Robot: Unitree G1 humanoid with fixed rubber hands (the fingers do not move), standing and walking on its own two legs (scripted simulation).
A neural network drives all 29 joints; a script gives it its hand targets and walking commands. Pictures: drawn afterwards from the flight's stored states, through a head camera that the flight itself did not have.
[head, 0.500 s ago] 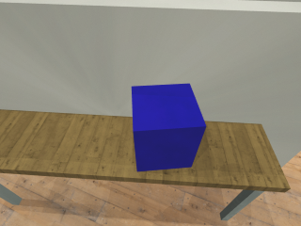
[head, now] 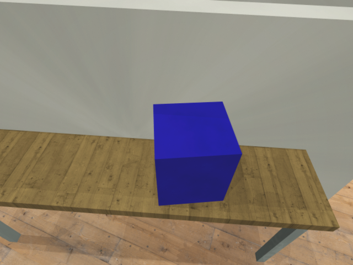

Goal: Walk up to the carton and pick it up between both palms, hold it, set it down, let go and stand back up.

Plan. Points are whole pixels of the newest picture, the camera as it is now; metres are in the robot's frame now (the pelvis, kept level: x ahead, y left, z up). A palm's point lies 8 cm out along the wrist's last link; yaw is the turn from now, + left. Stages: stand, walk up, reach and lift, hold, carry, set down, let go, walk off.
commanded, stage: stand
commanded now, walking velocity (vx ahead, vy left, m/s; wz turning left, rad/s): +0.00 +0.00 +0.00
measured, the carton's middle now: (189, 154) +0.44 -0.03 -0.05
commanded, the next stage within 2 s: none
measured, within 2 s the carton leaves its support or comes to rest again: neither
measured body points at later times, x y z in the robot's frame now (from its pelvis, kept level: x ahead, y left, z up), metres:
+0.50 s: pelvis -0.01 +0.00 +0.00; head -0.02 +0.01 +0.45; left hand -0.03 +0.24 -0.15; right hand -0.02 -0.24 -0.15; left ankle +0.00 +0.11 -0.74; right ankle +0.00 -0.12 -0.74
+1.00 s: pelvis +0.00 +0.00 +0.00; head +0.00 +0.00 +0.45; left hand +0.00 +0.23 -0.15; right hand +0.00 -0.24 -0.15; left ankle +0.00 +0.11 -0.74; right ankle +0.00 -0.12 -0.74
